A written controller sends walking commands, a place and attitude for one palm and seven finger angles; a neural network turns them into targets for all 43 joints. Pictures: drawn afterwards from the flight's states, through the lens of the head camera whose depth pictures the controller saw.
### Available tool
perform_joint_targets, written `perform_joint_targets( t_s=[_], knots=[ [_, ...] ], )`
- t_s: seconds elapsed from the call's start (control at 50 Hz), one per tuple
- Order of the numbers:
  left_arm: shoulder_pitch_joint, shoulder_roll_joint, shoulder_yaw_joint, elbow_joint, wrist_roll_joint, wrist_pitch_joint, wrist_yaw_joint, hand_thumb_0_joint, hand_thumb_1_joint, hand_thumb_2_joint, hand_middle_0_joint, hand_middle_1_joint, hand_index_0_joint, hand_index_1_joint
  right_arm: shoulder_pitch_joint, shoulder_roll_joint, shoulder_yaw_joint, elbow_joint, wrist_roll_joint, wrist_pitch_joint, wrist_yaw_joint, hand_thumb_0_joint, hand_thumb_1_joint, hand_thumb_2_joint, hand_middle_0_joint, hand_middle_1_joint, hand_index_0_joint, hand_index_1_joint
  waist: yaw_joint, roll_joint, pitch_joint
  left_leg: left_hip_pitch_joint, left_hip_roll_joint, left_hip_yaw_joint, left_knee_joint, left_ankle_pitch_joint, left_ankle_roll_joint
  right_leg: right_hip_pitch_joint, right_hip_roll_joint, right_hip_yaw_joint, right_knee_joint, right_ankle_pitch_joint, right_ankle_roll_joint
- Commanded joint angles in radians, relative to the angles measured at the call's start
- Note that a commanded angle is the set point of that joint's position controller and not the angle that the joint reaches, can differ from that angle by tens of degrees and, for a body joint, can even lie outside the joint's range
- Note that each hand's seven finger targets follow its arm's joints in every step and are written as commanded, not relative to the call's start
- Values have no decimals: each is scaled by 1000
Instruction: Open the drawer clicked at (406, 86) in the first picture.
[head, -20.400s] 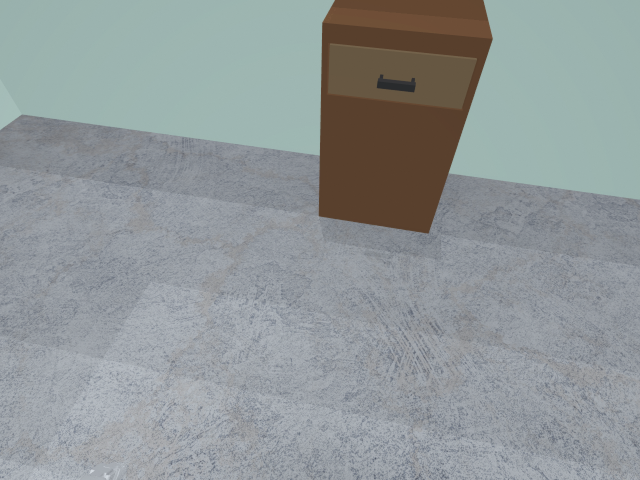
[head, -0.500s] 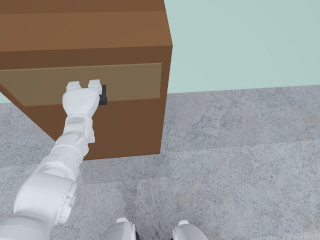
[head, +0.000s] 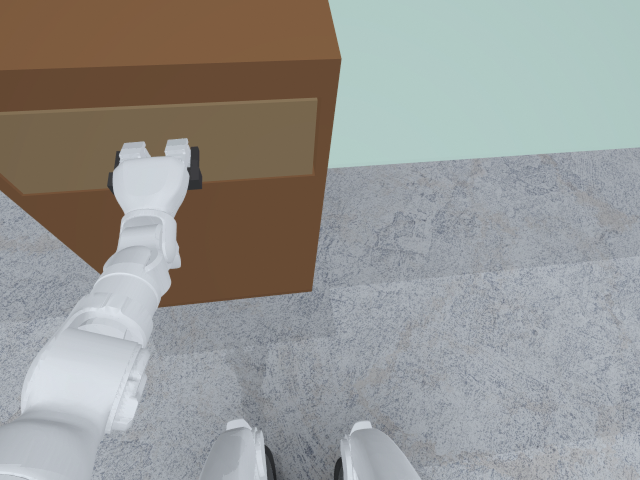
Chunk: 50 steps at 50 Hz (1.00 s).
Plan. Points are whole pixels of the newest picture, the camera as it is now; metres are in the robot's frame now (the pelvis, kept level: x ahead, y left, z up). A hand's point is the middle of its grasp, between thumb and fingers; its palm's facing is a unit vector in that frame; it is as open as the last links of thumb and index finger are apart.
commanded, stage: lower the fingers behind the handle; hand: left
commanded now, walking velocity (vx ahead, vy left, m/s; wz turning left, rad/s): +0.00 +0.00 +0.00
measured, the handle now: (157, 168) +0.53 +0.19 +0.00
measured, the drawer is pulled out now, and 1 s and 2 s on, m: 0.00 0.01 0.10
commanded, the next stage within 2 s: close the thumb around the handle in 0.24 s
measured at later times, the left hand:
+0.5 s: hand (166, 210) +0.48 +0.18 -0.03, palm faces -0.06 -0.03 -1.00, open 13.2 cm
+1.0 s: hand (166, 211) +0.48 +0.18 -0.03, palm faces -0.06 -0.03 -1.00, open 5.6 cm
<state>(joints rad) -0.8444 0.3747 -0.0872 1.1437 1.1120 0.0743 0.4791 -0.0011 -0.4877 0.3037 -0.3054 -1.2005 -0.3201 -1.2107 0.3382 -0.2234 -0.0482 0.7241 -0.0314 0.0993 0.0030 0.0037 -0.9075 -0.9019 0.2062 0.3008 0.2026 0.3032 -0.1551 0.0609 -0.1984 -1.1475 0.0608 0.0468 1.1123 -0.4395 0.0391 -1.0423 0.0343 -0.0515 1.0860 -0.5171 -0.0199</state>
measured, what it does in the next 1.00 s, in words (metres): stands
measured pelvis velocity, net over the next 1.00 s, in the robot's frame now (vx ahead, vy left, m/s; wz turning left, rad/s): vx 0.01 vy -0.01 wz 0.00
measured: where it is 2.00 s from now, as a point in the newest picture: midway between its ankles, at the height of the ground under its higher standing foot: outside the picture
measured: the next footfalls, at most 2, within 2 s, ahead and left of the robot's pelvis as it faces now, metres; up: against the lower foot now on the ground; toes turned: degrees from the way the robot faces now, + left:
none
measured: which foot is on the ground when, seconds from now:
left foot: down 0.00-1.00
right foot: down 0.00-1.00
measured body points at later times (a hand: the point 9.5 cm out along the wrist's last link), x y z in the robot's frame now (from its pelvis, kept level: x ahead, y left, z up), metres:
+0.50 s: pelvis +0.01 +0.00 +0.01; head +0.13 +0.00 +0.44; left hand +0.48 +0.18 +0.03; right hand +0.02 -0.26 -0.13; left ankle +0.03 +0.10 -0.65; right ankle -0.01 -0.11 -0.65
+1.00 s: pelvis +0.01 -0.01 +0.01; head +0.13 +0.00 +0.44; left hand +0.48 +0.18 +0.03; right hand +0.03 -0.27 -0.13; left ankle +0.03 +0.10 -0.65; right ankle -0.01 -0.11 -0.65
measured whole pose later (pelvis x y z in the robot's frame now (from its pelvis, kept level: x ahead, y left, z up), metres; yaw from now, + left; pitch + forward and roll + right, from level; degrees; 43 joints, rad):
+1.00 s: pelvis +0.01 -0.01 +0.01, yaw +0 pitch +26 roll -2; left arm -0.76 0.35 -0.08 1.09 1.11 0.06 0.49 0.00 0.73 0.83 -0.37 -1.34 -0.38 -1.31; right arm 0.32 -0.22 -0.06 0.72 -0.03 0.11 0.01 0.00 -0.91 -0.90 0.21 0.30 0.20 0.30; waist -0.13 0.06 -0.21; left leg -1.09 0.06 0.05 1.09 -0.45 0.03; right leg -0.99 0.04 -0.05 1.06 -0.53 -0.03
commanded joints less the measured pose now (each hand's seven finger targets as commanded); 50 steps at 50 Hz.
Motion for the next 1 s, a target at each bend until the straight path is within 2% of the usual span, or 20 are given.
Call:
perform_joint_targets(
  t_s=[0.0,0.02,0.1,0.14,0.22,0.28,0.32,0.38,0.42,0.44,0.54,0.6,0.68,0.72,0.76,0.8,0.82,0.92,0.96,0.98],
  knots=[
    [-363,157,39,-155,-9,-10,14,0,-500,300,-300,-1200,-300,-1200,155,-169,-62,-44,-5,-12,-19,0,-900,-900,200,300,200,300,-21,37,-444,507,-39,-74,-96,335,8,82,41,2,-161,306,-14],
    [-337,151,38,-154,-12,-13,11,0,-500,300,-300,-1200,-300,-1200,152,-167,-60,-50,-5,-11,-20,0,-900,-900,200,300,200,300,-14,33,-447,498,-42,-69,-95,342,9,100,42,6,-162,320,-14],
    [-348,128,20,-168,-6,-29,8,0,-500,300,-300,-1200,-300,-1200,155,-164,-62,-47,-6,-14,-20,0,-900,-900,200,300,200,300,-23,34,-430,498,-38,-73,-92,351,8,85,40,4,-158,329,-14],
    [-320,144,39,-180,-5,-36,14,0,-500,300,-300,-1200,-300,-1200,150,-164,-64,-49,-8,-12,-18,0,-900,-900,200,300,200,300,-8,40,-447,503,-39,-70,-89,361,6,96,41,7,-155,339,-15],
    [-292,104,27,-197,-2,-38,31,0,-500,300,-300,-1200,-300,-1200,149,-159,-71,-48,-11,-7,-10,0,-900,-900,200,300,200,300,-1,53,-454,544,-35,-72,-89,414,1,91,42,0,-153,367,-17],
    [-330,70,3,-205,-4,-28,43,0,-500,300,-300,-1200,-300,-1200,146,-156,-73,-39,-14,-5,-6,0,-900,-900,200,300,200,300,-16,38,-445,545,-34,-78,-93,411,1,90,41,-2,-155,368,-16],
    [-317,104,25,-200,-5,-21,49,0,-500,300,-300,-1200,-300,-1200,142,-162,-72,-40,-12,-2,-6,0,-900,-900,200,300,200,300,-9,34,-444,531,-38,-70,-96,383,2,105,40,3,-163,358,-15],
    [-340,95,14,-199,-6,-13,48,0,-332,372,-312,-1218,-312,-1218,139,-159,-71,-36,-11,-2,-7,0,-900,-900,200,300,200,300,-18,24,-442,527,-40,-70,-95,391,5,117,38,8,-165,380,-14],
    [-323,90,13,-209,-4,-14,46,0,-220,420,-320,-1230,-320,-1230,140,-157,-74,-37,-12,1,-7,0,-900,-900,200,300,200,300,-9,44,-460,550,-40,-67,-96,416,2,123,39,6,-163,398,-15],
    [-291,94,21,-188,-4,-10,45,0,-164,444,-324,-1236,-324,-1236,137,-157,-73,-41,-11,3,-8,0,-900,-900,200,300,200,300,-6,21,-446,536,-43,-62,-96,408,3,135,39,8,-168,400,-14],
    [-285,106,25,-194,-3,-20,35,0,116,564,-344,-1266,-344,-1266,133,-155,-70,-43,-10,2,-12,0,-900,-900,200,300,200,300,-5,15,-436,510,-46,-54,-93,407,6,158,36,15,-167,432,-13],
    [-296,79,2,-194,-1,-25,32,0,284,636,-356,-1284,-356,-1284,132,-153,-71,-44,-9,0,-11,0,-900,-900,200,300,200,300,-13,24,-429,515,-46,-57,-92,407,6,143,37,15,-166,428,-13],
    [-270,98,28,-226,-8,-35,30,0,508,732,-372,-1308,-372,-1308,131,-151,-74,-46,-12,1,-9,0,-900,-900,200,300,200,300,4,24,-468,528,-46,-53,-89,438,5,180,35,17,-159,469,-14],
    [-241,115,42,-212,-5,-36,31,0,620,780,-380,-1320,-380,-1320,129,-153,-72,-49,-10,3,-10,0,-900,-900,200,300,200,300,10,7,-453,507,-48,-50,-90,424,5,186,35,18,-160,468,-13],
    [-272,83,10,-218,-6,-36,33,0,732,828,-388,-1332,-388,-1332,126,-151,-73,-46,-9,1,-10,0,-900,-900,200,300,200,300,-8,8,-423,490,-49,-46,-89,393,8,172,34,20,-170,448,-10],
    [-288,107,24,-217,-2,-38,37,0,844,876,-396,-1344,-396,-1344,127,-156,-72,-44,-9,0,-12,0,-900,-900,200,300,200,300,-11,-2,-435,484,-49,-48,-87,390,10,173,34,23,-165,451,-9],
    [-271,125,41,-214,-1,-36,39,0,900,900,-400,-1350,-400,-1350,129,-154,-72,-45,-9,1,-12,0,-900,-900,200,300,200,300,2,0,-438,479,-51,-43,-86,393,9,189,33,25,-165,462,-10],
    [-272,78,12,-223,-1,-33,41,0,900,900,-400,-1350,-400,-1350,128,-151,-76,-45,-10,2,-7,0,-900,-900,200,300,200,300,-2,25,-452,519,-48,-50,-87,419,5,163,35,18,-163,453,-12],
    [-264,106,31,-213,-2,-28,41,0,900,900,-400,-1350,-400,-1350,128,-154,-73,-44,-9,3,-9,0,-900,-900,200,300,200,300,2,9,-442,504,-48,-49,-92,409,6,178,36,19,-165,453,-12],
    [-272,101,28,-219,-4,-29,39,0,900,900,-400,-1350,-400,-1350,126,-154,-72,-44,-10,3,-8,0,-900,-900,200,300,200,300,4,28,-448,513,-48,-54,-92,416,4,168,36,18,-161,451,-14]
  ],
)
